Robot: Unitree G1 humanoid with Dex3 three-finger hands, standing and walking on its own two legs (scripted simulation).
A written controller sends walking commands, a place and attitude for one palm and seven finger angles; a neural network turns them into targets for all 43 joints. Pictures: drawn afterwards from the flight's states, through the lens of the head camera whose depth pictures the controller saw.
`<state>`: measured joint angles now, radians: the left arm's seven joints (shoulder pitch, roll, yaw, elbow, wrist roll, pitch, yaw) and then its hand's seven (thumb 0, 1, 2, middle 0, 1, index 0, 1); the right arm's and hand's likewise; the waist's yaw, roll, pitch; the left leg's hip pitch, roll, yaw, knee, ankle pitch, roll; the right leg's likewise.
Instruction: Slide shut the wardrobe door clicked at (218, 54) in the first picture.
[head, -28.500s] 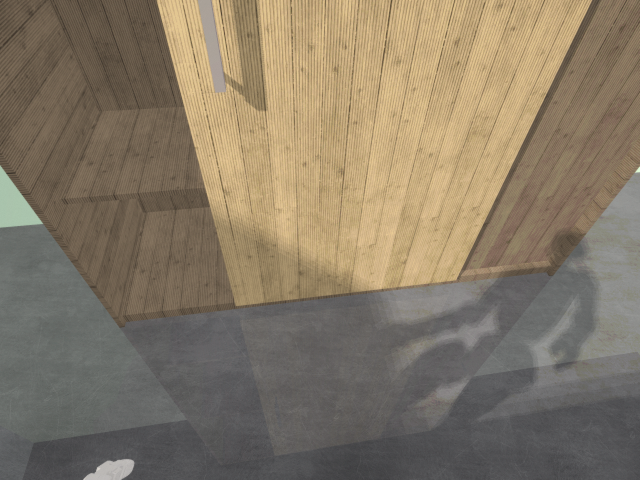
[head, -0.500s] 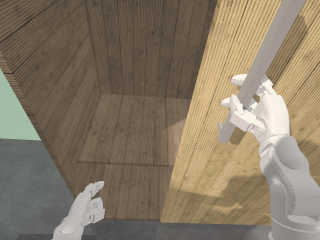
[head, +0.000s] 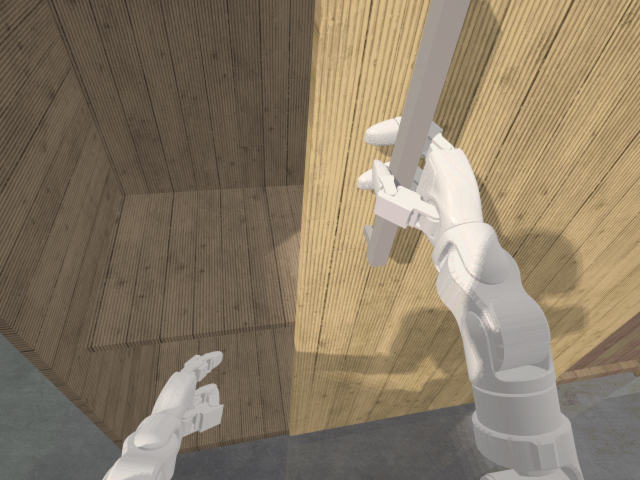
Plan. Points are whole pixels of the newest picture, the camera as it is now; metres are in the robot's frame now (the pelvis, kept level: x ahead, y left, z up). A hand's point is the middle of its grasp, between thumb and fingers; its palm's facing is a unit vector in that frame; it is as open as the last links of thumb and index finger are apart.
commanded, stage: step sideways, sliding the door along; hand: right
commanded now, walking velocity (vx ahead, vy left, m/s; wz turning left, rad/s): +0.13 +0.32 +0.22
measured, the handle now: (401, 138) +0.38 -0.07 +0.27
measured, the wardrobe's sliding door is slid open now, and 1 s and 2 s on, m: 0.39 0.35 0.25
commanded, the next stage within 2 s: none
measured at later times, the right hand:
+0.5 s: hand (371, 205) +0.34 -0.05 +0.22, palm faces +0.06 +1.00 -0.07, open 6.0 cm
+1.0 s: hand (327, 209) +0.33 +0.00 +0.22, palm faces +0.09 +0.99 -0.08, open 6.0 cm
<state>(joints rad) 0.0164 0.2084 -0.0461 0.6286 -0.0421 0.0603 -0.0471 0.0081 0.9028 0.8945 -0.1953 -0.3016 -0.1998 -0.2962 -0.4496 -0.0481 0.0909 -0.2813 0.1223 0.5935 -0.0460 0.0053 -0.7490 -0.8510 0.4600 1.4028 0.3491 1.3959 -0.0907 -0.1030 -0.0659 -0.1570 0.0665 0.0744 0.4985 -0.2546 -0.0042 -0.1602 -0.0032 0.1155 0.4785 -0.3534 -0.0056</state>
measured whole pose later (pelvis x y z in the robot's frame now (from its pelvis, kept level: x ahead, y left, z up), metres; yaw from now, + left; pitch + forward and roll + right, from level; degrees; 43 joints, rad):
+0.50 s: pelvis -0.05 +0.04 -0.02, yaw +6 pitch -3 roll -1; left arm 0.18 0.24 0.04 0.67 -0.03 0.10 0.03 0.01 0.90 0.89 -0.19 -0.30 -0.20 -0.30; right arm -0.48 -0.16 -0.07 0.00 0.07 -0.01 -0.14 -0.06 -0.78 -0.84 0.53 1.41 0.18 1.39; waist -0.05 -0.04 0.13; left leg -0.33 -0.02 0.06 0.73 -0.35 0.04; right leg -0.18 -0.03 -0.04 0.60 -0.35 0.02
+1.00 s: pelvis -0.04 +0.10 -0.01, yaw +3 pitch -4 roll +1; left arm 0.09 0.21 0.02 0.61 -0.07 0.09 -0.01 0.01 0.90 0.89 -0.20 -0.30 -0.20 -0.30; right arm -0.46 -0.14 -0.01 0.03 0.07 0.04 -0.15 -0.06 -0.79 -0.82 0.46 1.41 0.17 1.37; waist -0.08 -0.07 0.09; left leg -0.21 -0.06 0.12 0.50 -0.22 0.08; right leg -0.16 -0.15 0.01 0.60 -0.31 0.03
